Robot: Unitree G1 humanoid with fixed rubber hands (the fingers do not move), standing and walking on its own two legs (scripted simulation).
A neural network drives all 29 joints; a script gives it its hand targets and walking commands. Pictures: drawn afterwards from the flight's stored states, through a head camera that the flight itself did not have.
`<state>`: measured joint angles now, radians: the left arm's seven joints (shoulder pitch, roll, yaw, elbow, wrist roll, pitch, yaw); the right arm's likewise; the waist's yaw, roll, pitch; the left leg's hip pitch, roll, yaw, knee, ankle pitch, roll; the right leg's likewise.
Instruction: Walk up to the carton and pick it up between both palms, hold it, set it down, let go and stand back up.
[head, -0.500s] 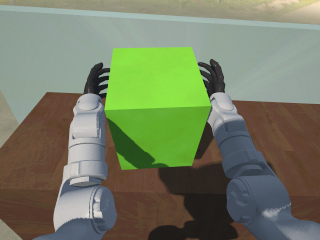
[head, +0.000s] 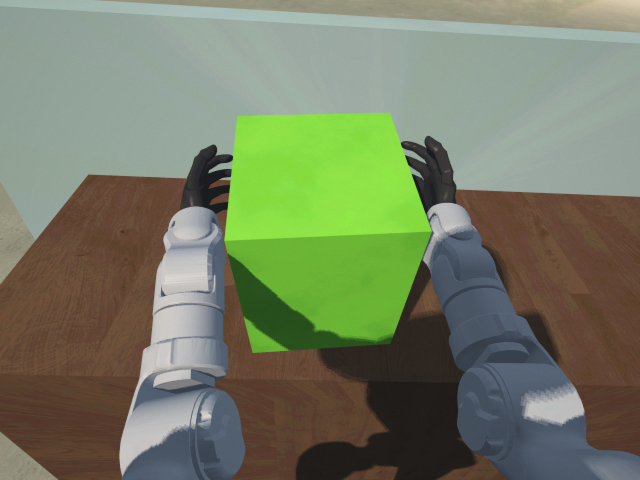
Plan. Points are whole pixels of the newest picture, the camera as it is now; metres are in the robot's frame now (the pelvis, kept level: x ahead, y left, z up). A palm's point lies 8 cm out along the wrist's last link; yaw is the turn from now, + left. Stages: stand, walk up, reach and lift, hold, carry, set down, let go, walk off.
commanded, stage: set down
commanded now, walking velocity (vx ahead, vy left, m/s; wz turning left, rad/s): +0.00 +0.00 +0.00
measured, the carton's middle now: (318, 237) +0.41 -0.01 +0.12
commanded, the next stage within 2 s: none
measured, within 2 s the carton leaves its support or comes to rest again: neither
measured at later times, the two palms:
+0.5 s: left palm (206, 226) +0.42 +0.14 +0.14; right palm (424, 207) +0.42 -0.15 +0.16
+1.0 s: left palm (211, 236) +0.42 +0.14 +0.12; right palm (423, 216) +0.42 -0.15 +0.14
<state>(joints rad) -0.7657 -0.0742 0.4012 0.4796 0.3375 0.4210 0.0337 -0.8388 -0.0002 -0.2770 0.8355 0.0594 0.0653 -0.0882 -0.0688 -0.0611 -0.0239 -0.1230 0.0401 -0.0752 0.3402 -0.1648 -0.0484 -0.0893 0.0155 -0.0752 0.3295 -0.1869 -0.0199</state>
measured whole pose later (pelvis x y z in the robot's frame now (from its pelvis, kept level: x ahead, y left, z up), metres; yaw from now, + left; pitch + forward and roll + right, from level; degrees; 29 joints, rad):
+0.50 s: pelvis +0.02 +0.00 +0.00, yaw -1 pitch -1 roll +0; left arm -0.71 -0.09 0.41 0.52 0.34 0.32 0.05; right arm -0.83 0.01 -0.31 0.86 -0.02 0.02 -0.05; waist -0.04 -0.05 -0.01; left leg -0.12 0.04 -0.05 0.32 -0.18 -0.05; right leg -0.11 0.02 -0.05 0.33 -0.20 -0.02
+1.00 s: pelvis +0.02 +0.00 +0.00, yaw -2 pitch -1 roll +0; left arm -0.70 -0.12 0.44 0.59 0.34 0.24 0.07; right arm -0.82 0.02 -0.38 0.89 -0.11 -0.03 -0.01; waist -0.02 -0.04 0.00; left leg -0.12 0.04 -0.03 0.31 -0.18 -0.05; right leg -0.12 0.02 -0.03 0.33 -0.20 -0.02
